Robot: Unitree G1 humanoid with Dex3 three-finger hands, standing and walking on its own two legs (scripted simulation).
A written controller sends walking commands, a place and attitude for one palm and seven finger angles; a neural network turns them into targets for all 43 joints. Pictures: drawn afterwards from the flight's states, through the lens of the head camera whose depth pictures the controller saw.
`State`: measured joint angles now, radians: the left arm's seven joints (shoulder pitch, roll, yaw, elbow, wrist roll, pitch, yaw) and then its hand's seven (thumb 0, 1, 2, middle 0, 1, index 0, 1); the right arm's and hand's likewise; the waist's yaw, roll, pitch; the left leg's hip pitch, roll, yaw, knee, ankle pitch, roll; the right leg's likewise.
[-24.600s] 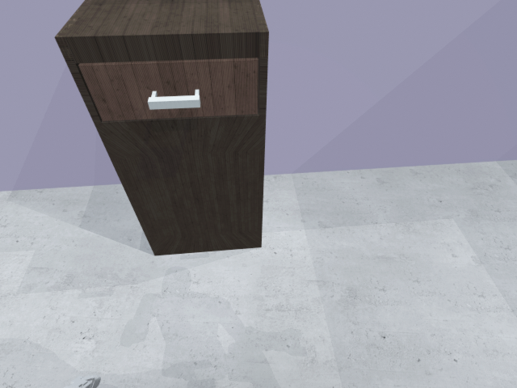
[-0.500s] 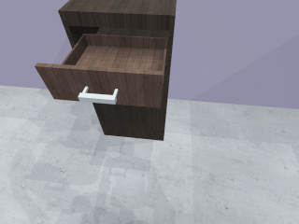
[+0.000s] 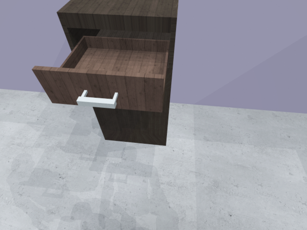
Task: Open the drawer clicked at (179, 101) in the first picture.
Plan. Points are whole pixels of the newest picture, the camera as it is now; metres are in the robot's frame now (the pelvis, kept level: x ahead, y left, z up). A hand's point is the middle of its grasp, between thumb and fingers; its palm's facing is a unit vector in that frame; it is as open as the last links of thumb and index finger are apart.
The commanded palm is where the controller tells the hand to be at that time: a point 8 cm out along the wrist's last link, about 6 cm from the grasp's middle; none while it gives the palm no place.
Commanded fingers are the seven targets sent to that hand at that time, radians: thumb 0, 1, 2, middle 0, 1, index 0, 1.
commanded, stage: look to check the result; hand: left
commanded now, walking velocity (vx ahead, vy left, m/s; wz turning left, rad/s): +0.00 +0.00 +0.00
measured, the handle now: (98, 98) +0.51 +0.22 +0.03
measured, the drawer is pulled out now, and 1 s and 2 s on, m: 0.29 0.29 0.29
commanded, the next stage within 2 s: stand and wait in 0.52 s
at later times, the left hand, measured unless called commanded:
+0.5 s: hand out of the picture +0.01 +0.16 -0.17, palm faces +0.06 -0.98 -0.19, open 7.4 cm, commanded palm none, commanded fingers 0.00 0.90 0.90 -0.20 -0.30 -0.20 -0.30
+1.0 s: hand out of the picture +0.02 +0.16 -0.17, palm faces +0.05 -0.98 -0.20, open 7.4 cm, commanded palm none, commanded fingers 0.00 0.90 0.90 -0.20 -0.30 -0.20 -0.30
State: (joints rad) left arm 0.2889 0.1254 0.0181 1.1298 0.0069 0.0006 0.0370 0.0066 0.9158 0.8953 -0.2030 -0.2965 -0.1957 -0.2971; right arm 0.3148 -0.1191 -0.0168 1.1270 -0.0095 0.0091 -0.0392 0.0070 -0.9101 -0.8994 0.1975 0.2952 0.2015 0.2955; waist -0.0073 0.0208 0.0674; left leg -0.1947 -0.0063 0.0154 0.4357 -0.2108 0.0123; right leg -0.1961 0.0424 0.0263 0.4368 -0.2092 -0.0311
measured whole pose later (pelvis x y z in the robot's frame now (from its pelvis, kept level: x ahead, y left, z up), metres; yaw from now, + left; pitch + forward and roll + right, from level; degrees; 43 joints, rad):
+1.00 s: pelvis +0.02 -0.01 +0.00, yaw +0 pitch -1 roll +0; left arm 0.26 0.13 0.02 1.13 0.00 -0.01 0.04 0.00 0.91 0.90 -0.20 -0.30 -0.20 -0.30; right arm 0.27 -0.12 -0.02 1.13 -0.01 0.01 -0.04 0.01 -0.91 -0.90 0.20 0.30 0.20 0.30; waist 0.00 0.02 0.07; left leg -0.15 0.01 0.01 0.41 -0.23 0.00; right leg -0.15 0.05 0.02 0.40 -0.23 -0.04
